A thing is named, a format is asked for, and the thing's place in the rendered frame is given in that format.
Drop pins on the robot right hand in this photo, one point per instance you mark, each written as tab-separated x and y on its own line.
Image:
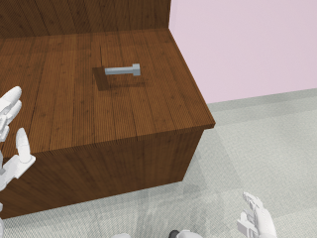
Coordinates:
255	224

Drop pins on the tap lever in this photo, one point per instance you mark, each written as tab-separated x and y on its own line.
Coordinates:
134	69

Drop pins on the counter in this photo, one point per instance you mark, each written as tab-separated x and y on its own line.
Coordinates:
95	135

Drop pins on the robot left hand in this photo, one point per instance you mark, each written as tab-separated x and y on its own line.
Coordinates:
10	106

